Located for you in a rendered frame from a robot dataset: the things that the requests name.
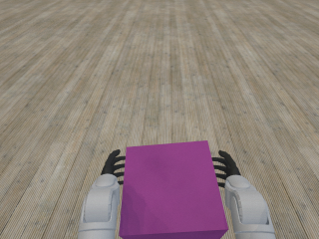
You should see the left robot forearm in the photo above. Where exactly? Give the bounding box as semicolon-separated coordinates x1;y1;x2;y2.
77;173;120;239

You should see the right robot forearm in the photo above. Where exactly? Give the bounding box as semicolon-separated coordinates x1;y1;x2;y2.
224;174;276;239

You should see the carton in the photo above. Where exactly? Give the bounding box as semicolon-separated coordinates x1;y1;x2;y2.
119;140;228;239

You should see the right robot hand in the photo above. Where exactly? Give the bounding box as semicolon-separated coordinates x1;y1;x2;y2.
211;150;241;188

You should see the left robot hand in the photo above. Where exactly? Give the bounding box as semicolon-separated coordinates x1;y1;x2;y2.
101;149;126;185

